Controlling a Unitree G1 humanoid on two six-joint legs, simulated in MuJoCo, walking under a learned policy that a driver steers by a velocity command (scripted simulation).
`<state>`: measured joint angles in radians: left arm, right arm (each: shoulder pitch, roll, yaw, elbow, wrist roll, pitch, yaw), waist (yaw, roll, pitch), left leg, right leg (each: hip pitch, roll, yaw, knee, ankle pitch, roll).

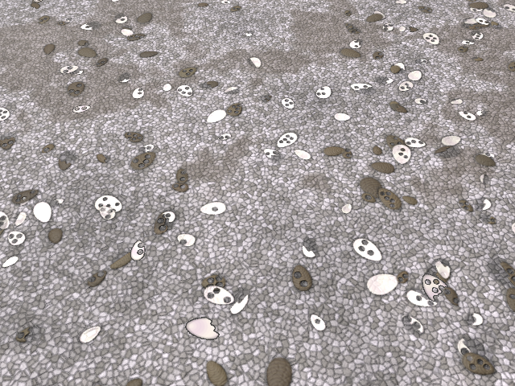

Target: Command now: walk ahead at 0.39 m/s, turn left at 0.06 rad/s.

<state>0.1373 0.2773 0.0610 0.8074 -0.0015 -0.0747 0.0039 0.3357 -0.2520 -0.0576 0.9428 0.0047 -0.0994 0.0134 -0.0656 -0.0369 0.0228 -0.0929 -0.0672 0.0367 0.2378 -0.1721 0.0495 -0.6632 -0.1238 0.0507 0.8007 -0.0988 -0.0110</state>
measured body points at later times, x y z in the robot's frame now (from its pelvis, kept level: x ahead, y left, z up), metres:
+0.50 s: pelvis +0.16 -0.04 -0.01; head +0.19 -0.02 +0.44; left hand +0.23 +0.26 -0.13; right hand +0.35 -0.29 -0.12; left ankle +0.17 +0.09 -0.71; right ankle +0.25 -0.15 -0.75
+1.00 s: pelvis +0.19 -0.01 -0.01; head +0.21 +0.01 +0.44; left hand +0.18 +0.31 -0.12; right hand +0.47 -0.18 -0.09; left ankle +0.16 +0.08 -0.75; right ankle +0.28 -0.13 -0.73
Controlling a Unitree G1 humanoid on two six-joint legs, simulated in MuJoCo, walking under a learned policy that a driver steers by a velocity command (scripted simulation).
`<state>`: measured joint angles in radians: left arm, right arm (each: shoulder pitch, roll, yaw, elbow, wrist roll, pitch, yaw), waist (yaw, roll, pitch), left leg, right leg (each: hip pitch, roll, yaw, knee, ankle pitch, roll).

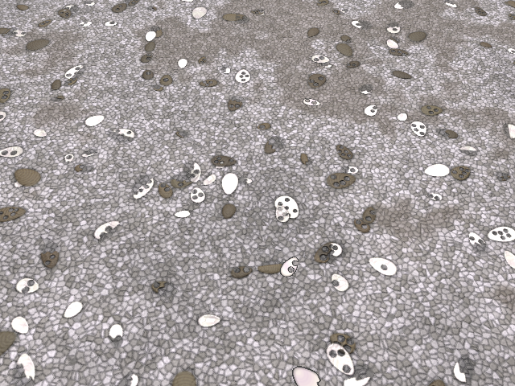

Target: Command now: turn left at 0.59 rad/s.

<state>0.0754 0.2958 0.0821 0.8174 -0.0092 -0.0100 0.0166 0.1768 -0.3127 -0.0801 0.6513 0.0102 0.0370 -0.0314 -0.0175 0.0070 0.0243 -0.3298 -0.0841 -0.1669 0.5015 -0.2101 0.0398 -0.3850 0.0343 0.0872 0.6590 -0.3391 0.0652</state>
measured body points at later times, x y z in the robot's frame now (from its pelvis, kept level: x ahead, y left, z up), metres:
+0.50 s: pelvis +0.07 +0.04 -0.01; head +0.08 +0.06 +0.44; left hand +0.02 +0.35 -0.13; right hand +0.34 -0.15 -0.07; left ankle +0.07 +0.16 -0.74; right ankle +0.02 -0.14 -0.74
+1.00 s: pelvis +0.31 +0.16 -0.02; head +0.34 +0.19 +0.43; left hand +0.43 +0.47 -0.09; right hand +0.43 -0.11 -0.13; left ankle +0.07 +0.16 -0.74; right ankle +0.49 +0.14 -0.74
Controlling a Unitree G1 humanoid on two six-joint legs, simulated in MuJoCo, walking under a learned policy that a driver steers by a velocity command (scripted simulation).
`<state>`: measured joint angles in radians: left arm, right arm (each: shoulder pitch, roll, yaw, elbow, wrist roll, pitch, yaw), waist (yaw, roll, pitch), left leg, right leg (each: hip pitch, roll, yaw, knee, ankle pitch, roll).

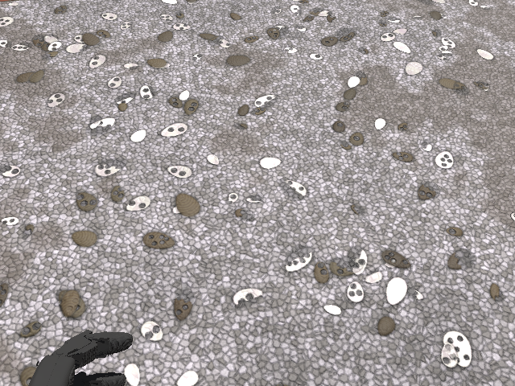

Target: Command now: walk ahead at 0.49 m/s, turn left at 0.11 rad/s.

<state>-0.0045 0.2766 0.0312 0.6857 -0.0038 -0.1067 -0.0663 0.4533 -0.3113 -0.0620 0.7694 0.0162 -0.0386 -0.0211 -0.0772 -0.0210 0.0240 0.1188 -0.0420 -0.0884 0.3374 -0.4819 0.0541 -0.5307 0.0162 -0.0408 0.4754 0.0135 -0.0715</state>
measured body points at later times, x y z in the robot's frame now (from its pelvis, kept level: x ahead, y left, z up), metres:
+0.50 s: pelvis +0.30 +0.02 +0.01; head +0.33 +0.03 +0.46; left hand +0.30 +0.31 -0.12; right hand +0.54 -0.20 -0.06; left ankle +0.45 +0.14 -0.71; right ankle +0.15 -0.10 -0.72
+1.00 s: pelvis +0.58 +0.03 +0.02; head +0.61 +0.02 +0.46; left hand +0.80 +0.24 -0.07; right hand +0.58 -0.27 -0.11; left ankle +0.45 +0.14 -0.72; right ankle +0.74 -0.11 -0.69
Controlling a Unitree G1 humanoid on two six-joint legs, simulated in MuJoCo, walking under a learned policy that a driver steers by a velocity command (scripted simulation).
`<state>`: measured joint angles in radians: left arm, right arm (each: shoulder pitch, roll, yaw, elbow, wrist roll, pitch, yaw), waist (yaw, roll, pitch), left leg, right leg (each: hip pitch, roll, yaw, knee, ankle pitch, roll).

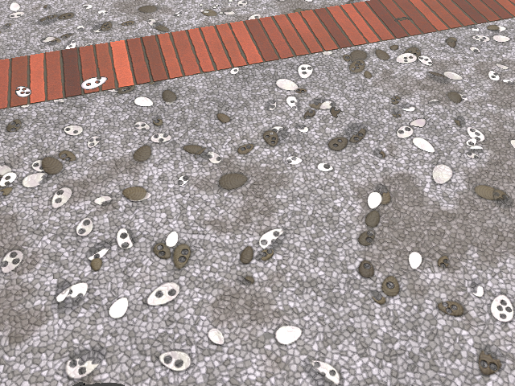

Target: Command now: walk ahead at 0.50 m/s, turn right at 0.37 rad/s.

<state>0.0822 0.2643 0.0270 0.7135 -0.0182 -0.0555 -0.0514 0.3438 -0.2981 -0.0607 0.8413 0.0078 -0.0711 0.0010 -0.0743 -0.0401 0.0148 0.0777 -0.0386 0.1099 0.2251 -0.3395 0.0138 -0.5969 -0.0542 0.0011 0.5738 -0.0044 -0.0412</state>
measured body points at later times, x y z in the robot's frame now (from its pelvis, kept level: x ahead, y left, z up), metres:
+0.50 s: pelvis +0.29 -0.03 +0.00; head +0.32 -0.05 +0.45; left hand +0.40 +0.25 -0.11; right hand +0.47 -0.32 -0.07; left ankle +0.48 +0.06 -0.72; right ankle +0.17 -0.11 -0.73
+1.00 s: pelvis +0.43 -0.07 +0.00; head +0.43 -0.10 +0.45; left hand +0.68 +0.10 -0.08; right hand +0.40 -0.37 -0.12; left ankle +0.48 +0.05 -0.71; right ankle +0.38 -0.17 -0.73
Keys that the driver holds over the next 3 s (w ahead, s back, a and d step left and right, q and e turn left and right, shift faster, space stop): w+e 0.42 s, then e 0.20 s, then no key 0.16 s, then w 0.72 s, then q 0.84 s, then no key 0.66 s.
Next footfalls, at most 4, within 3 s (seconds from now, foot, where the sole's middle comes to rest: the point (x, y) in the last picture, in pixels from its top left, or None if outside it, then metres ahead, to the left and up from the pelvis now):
0.06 right None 0.21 -0.11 -0.77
0.52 left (238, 368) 0.52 0.04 -0.77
0.94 right None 0.42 -0.19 -0.77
1.38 left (273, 279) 0.77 -0.07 -0.77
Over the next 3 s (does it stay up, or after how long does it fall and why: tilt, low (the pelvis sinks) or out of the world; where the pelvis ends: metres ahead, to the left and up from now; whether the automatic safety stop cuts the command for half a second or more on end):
stays up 0.84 -0.20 0.01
